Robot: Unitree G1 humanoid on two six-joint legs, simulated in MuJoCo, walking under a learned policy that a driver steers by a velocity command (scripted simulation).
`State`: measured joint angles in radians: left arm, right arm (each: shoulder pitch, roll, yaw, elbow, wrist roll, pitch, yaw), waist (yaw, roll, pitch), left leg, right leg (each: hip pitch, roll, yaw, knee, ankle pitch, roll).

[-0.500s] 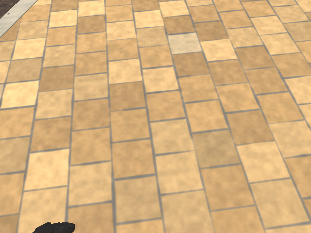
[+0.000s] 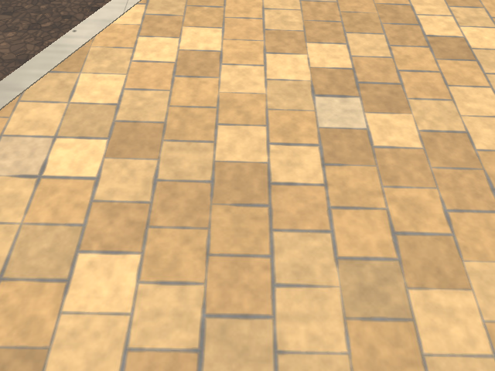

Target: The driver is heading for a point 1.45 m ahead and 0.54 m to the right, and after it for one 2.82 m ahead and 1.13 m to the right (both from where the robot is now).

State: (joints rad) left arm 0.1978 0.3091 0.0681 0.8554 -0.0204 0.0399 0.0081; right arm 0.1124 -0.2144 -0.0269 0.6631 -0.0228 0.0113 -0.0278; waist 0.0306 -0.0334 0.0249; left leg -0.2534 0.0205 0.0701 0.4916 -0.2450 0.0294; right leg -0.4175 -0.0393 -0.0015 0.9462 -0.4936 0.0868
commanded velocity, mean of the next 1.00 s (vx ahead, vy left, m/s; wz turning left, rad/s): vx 0.00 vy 0.00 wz -0.41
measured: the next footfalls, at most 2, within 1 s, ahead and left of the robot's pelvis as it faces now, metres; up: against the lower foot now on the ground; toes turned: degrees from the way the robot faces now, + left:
right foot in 0.20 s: +0.01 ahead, -0.13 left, +0.00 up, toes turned -11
left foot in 0.72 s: +0.11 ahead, +0.07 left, +0.00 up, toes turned -30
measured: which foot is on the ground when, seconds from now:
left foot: down 0.00-0.20, up 0.22-0.70, down 0.72-1.00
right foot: up 0.00-0.18, down 0.20-0.72, up 0.74-1.00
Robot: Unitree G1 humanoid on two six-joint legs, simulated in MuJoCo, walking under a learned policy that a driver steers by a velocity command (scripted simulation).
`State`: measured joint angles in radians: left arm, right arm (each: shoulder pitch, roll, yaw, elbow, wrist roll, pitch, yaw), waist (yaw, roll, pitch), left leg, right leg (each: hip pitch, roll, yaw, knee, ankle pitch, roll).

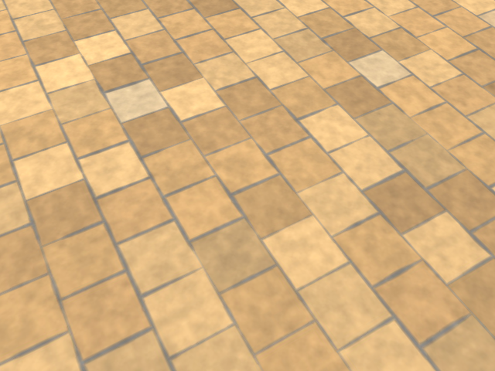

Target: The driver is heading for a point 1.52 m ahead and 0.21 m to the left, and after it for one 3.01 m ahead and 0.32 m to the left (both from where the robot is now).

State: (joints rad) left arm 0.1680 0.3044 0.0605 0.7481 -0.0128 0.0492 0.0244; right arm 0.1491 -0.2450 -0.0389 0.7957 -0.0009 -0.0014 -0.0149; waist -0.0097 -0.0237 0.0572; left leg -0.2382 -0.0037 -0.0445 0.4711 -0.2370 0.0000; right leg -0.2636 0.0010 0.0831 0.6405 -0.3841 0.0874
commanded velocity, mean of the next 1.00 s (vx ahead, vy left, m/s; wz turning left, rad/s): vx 0.09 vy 0.00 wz -0.03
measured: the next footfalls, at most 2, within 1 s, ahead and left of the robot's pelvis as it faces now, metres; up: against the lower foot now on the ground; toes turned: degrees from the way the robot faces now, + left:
right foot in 0.04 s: +0.02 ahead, -0.14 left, +0.00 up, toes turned +4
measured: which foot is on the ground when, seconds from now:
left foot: down 0.00-1.00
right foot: up 0.00-0.02, down 0.04-0.88, up 0.90-1.00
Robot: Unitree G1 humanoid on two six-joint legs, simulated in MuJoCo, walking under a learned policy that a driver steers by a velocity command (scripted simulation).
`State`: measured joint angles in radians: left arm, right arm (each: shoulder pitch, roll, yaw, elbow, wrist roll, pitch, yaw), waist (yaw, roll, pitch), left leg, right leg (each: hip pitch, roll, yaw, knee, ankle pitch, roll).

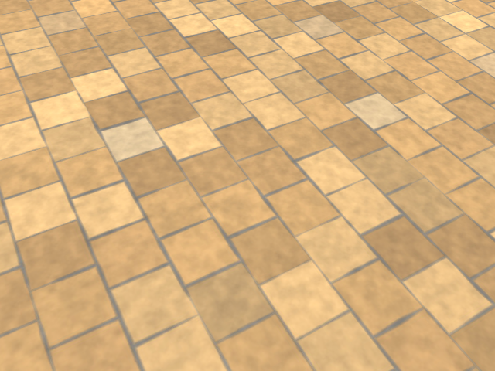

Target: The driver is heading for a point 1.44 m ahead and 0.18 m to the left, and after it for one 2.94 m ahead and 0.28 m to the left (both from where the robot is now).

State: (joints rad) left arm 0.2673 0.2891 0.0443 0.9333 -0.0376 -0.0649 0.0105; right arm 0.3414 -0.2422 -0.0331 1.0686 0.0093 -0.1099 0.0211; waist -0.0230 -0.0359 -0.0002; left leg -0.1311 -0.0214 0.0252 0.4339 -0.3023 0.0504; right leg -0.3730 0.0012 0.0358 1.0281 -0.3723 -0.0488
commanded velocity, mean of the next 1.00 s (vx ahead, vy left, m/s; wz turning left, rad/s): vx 0.47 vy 0.00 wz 0.00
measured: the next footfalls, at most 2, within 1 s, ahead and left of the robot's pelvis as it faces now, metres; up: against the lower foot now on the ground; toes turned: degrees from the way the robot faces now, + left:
right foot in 0.36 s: +0.37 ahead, -0.13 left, +0.00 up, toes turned -1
left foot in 0.88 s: +0.67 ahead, +0.11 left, +0.00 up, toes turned +3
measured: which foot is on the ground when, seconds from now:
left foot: down 0.00-0.38, up 0.40-0.86, down 0.88-1.00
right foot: up 0.00-0.34, down 0.36-0.88, up 0.90-1.00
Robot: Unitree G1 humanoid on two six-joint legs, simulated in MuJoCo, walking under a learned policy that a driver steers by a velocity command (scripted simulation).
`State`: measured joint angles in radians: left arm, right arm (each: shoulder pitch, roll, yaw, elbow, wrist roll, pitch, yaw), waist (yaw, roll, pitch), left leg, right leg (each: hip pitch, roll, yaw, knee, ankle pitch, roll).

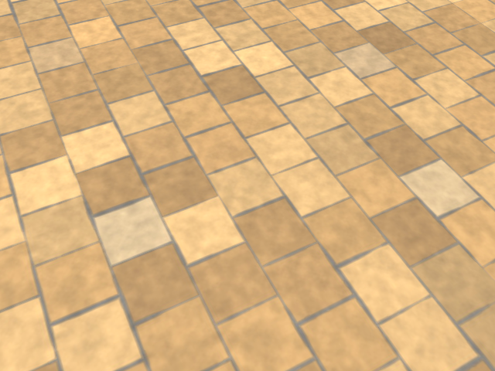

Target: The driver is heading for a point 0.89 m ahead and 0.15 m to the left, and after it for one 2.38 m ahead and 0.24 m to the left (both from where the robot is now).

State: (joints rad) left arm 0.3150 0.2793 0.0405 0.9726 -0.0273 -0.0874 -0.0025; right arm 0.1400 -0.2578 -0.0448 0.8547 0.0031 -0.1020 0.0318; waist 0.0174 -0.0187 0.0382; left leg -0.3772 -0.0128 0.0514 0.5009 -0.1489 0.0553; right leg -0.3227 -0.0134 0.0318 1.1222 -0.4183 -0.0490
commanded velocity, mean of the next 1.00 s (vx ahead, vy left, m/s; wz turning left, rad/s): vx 0.50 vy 0.00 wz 0.14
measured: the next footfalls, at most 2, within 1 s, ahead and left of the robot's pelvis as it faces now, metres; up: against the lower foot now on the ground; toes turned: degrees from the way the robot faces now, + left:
right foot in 0.44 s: +0.42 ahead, -0.15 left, +0.00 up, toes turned -2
left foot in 1.00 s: +0.71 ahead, +0.10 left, +0.00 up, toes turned +14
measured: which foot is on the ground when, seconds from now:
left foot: down 0.00-0.46, up 0.48-0.98, down 1.00-1.00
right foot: up 0.00-0.42, down 0.44-1.00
